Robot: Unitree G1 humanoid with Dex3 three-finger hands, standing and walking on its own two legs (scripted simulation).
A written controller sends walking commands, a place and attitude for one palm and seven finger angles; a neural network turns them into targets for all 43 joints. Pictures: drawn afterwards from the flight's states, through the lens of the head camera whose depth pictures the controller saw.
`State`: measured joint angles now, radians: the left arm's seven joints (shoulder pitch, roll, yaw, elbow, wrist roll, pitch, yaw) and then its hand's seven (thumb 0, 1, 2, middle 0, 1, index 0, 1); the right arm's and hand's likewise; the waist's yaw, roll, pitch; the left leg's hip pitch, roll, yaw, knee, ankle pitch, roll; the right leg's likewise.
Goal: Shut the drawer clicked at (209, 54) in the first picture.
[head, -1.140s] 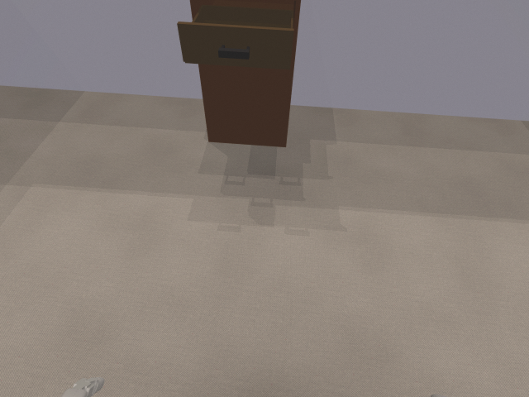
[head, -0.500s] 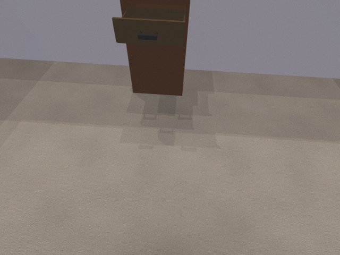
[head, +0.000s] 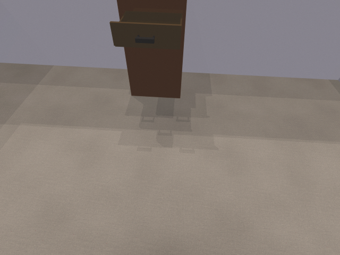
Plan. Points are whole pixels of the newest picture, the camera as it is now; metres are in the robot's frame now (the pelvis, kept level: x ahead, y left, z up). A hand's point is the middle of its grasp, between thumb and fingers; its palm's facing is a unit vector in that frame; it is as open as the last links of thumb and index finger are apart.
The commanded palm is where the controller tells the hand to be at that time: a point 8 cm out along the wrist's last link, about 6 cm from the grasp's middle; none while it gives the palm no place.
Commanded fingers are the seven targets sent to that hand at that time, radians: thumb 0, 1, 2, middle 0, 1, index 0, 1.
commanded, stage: look at it before walking up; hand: left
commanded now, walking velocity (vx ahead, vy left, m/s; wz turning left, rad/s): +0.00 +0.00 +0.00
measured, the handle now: (145, 38) +1.25 +0.21 -0.07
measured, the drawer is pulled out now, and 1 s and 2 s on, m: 0.30 0.30 0.30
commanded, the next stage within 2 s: walk to a spot facing it in 0.30 s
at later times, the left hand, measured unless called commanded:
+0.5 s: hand out of the picture +0.06 +0.24 -0.16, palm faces -0.01 -0.95 -0.32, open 7.4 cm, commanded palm none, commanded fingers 0.00 0.90 0.90 -0.20 -0.30 -0.20 -0.30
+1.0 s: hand (114, 236) +0.21 +0.18 -0.19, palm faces +0.01 -0.98 -0.21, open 7.3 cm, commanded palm none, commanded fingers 0.00 0.90 0.90 -0.20 -0.30 -0.20 -0.30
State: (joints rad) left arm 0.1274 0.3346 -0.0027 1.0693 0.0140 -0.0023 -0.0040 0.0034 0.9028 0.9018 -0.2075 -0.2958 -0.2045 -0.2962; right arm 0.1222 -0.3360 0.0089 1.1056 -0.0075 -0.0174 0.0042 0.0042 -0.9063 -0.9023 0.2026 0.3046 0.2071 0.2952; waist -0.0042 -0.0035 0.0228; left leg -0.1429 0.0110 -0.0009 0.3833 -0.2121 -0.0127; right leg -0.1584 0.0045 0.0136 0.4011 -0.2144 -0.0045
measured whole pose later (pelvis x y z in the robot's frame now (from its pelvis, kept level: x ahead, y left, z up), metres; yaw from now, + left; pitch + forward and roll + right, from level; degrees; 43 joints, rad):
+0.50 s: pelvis +0.00 +0.00 +0.00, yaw +0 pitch -2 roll +0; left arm 0.17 0.32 0.00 1.08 0.02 0.01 0.00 0.00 0.90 0.90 -0.21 -0.30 -0.20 -0.30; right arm 0.15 -0.32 0.01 1.11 -0.01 -0.01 0.00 0.00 -0.91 -0.90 0.20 0.30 0.21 0.29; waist 0.00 0.00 0.01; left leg -0.15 0.02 -0.01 0.41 -0.23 -0.02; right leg -0.15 0.01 0.01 0.41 -0.22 -0.01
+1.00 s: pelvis +0.14 -0.02 -0.03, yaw +1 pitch -1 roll +1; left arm 0.20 0.20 0.06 1.00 0.03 -0.05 -0.03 0.01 0.93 0.90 -0.20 -0.30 -0.20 -0.30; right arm 0.55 -0.10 -0.02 1.22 -0.02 -0.05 -0.01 0.00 -0.91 -0.90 0.20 0.30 0.21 0.30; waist -0.04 0.00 0.08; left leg -0.03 0.06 0.04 0.59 -0.49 -0.02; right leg -0.40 -0.07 -0.13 0.61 -0.20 -0.04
